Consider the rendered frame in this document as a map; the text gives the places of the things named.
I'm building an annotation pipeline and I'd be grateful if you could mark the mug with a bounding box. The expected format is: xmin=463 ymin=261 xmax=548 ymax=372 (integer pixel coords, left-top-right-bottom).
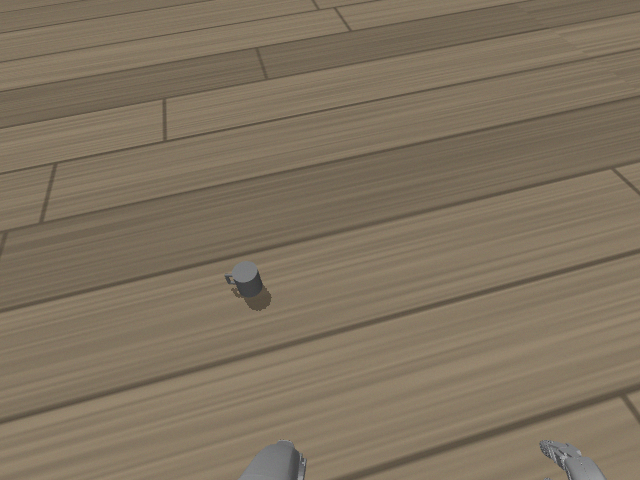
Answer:
xmin=224 ymin=261 xmax=262 ymax=298

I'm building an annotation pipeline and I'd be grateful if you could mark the right robot hand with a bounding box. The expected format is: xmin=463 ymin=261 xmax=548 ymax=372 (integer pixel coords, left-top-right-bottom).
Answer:
xmin=539 ymin=440 xmax=607 ymax=480

